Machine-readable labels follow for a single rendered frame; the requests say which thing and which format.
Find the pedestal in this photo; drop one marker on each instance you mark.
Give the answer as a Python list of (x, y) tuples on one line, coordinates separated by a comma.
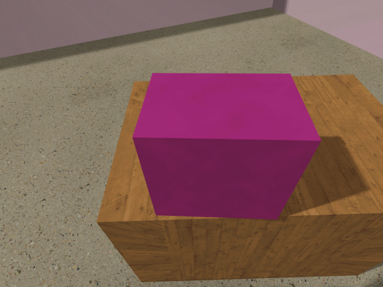
[(332, 224)]

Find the carton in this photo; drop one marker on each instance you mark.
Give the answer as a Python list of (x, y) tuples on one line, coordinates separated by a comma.
[(223, 145)]

